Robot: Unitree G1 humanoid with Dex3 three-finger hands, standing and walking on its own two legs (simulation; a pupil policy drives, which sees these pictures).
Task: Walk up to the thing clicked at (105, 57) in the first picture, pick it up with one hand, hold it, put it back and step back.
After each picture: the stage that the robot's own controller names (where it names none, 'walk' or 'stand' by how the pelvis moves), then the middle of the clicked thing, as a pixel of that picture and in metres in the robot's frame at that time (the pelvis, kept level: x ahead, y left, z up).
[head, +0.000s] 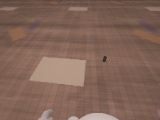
stand; (104, 59) +1.28 -0.26 -0.72
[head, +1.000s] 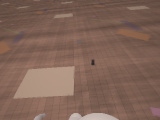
walk; (92, 62) +1.19 +0.07 -0.69
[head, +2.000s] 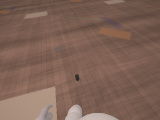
walk; (77, 77) +0.71 +0.26 -0.71
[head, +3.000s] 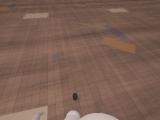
walk; (74, 96) +0.43 +0.19 -0.70
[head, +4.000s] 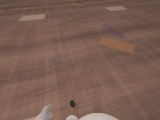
stand; (72, 103) +0.33 +0.21 -0.71
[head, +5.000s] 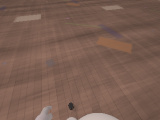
stand; (71, 106) +0.29 +0.22 -0.72
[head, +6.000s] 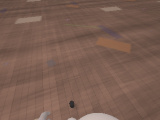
stand; (72, 104) +0.33 +0.22 -0.73
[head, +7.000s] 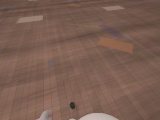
stand; (72, 105) +0.31 +0.21 -0.73
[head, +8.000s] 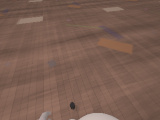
stand; (72, 105) +0.32 +0.21 -0.73
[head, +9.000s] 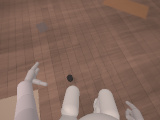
go down; (70, 78) +0.38 +0.19 -0.50
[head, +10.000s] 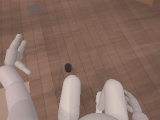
go down; (68, 68) +0.42 +0.20 -0.33
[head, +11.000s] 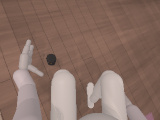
close in; (51, 60) +0.41 +0.23 -0.24
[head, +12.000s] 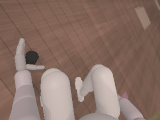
close; (31, 58) +0.41 +0.25 -0.23
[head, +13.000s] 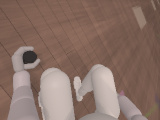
lift; (29, 58) +0.40 +0.25 -0.23
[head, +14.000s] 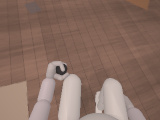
lift; (61, 71) +0.32 +0.22 -0.08
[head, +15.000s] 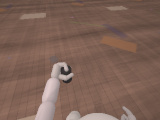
hold; (66, 74) +0.33 +0.18 +0.06
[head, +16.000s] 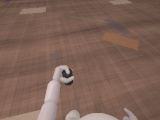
hold; (68, 77) +0.32 +0.17 +0.01
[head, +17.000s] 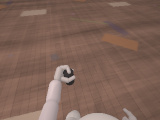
hold; (69, 77) +0.33 +0.17 +0.01
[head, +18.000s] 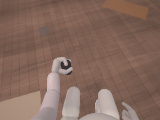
crouch; (66, 67) +0.39 +0.18 -0.07
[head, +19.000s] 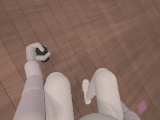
lower; (43, 54) +0.44 +0.23 -0.19
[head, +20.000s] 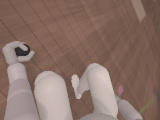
lower; (23, 53) +0.44 +0.26 -0.23
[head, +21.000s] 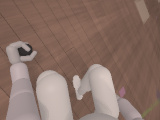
lower; (25, 53) +0.44 +0.26 -0.23
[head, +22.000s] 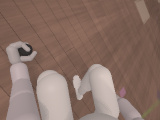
lower; (26, 53) +0.44 +0.26 -0.23
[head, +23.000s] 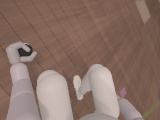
lower; (26, 53) +0.43 +0.26 -0.23
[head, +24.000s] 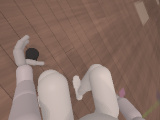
open; (31, 56) +0.42 +0.23 -0.23
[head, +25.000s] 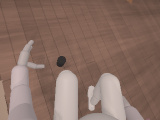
stand; (60, 61) +0.42 +0.19 -0.27
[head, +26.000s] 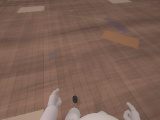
stand; (75, 99) +0.35 +0.15 -0.64
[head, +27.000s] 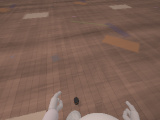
stand; (76, 101) +0.37 +0.15 -0.66
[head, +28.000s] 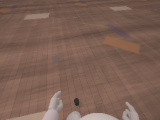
stand; (76, 101) +0.37 +0.15 -0.67
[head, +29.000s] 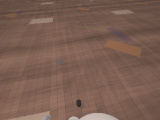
stand; (78, 103) +0.38 +0.15 -0.72
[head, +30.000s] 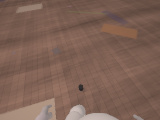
walk; (81, 87) +0.47 +0.14 -0.70
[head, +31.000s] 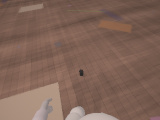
walk; (81, 72) +0.73 +0.19 -0.70
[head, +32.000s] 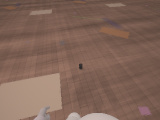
stand; (80, 66) +0.98 +0.21 -0.70
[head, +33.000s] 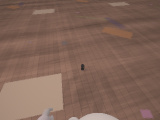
stand; (82, 67) +0.96 +0.18 -0.72
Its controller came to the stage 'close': yes
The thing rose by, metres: 0.72
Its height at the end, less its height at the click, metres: +0.00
